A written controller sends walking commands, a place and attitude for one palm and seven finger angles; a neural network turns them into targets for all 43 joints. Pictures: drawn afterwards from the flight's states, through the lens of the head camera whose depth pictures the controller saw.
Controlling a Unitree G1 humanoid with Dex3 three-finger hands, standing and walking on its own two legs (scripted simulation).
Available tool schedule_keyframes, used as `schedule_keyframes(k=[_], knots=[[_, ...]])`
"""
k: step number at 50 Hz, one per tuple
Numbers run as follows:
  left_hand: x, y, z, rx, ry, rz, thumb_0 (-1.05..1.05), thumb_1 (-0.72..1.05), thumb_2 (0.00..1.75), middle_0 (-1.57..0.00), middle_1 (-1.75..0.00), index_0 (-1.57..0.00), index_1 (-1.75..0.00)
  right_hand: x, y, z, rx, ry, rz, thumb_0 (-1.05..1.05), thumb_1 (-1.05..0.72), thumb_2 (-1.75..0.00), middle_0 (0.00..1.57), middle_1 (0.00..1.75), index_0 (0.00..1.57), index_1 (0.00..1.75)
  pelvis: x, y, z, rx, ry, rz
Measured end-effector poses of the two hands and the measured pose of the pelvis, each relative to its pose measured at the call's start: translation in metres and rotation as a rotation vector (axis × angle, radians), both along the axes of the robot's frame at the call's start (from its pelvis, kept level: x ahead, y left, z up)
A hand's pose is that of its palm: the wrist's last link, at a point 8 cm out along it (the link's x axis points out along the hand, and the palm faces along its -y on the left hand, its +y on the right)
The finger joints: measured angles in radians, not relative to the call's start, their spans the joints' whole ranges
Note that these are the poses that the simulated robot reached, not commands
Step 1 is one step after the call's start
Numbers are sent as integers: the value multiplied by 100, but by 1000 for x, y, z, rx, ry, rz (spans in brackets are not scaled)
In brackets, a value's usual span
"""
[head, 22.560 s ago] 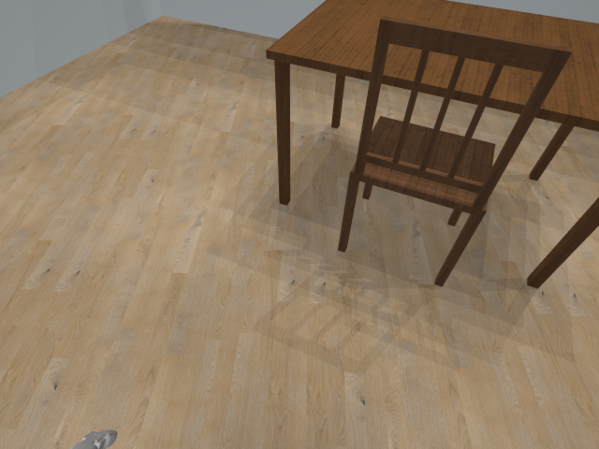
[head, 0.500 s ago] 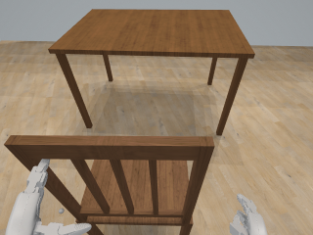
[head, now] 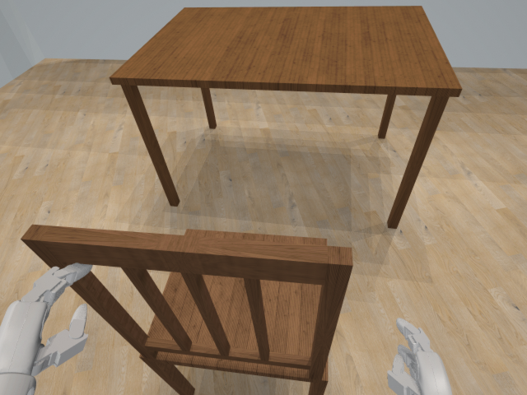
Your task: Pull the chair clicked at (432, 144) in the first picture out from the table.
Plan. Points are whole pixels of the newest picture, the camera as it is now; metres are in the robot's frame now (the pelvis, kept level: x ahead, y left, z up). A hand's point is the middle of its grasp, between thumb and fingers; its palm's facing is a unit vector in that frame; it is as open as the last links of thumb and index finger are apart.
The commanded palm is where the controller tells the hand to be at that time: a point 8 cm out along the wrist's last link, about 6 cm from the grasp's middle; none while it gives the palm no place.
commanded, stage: draw the hand back to the body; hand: left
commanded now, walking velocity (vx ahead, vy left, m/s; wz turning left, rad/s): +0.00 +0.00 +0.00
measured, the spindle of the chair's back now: (211, 317) +0.25 +0.15 -0.07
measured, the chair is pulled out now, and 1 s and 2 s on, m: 0.67 0.67 0.67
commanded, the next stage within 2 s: step back with the hand held close in 0.30 s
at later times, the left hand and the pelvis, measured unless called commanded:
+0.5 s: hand (77, 334) +0.15 +0.27 +0.08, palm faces +0.28 -0.79 -0.54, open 6.3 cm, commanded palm +0.13 +0.30 +0.18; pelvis -0.01 +0.00 +0.00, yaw +0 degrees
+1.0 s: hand out of the picture +0.12 +0.29 +0.20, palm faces +0.50 -0.69 -0.52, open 7.2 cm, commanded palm +0.06 +0.31 +0.18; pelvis -0.08 +0.02 -0.01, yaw -1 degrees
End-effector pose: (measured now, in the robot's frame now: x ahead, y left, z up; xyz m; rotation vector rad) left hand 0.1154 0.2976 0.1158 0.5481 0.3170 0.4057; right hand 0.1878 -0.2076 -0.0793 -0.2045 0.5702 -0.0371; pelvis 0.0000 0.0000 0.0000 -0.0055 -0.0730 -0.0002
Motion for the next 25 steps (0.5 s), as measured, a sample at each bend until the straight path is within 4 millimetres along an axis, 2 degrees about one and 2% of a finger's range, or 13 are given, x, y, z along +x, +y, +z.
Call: schedule_keyframes(k=[9, 22, 25], knots=[[0, -2, -1, -10, -12, 23, 1, 86, 89, -20, -29, -46, -39, -3, -8, -2, -5, 3, 0, 1, -90, -90, 21, 30, 20, 30, -1, -3, 0, 3, -3, 0], [-1, -3, -2, -12, -14, 7, 1, 89, 90, -21, -30, -43, -39, -9, -5, 0, 1, -9, -3, 1, -90, -90, 21, 30, 20, 30, -5, -2, 0, 4, -8, -3], [1, 3, -2, -22, -17, -15, 1, 89, 90, -21, -30, -45, -40, -12, -3, 0, 9, 18, -12, 1, -90, -90, 21, 30, 20, 30, -11, -1, 1, 0, -8, -5]])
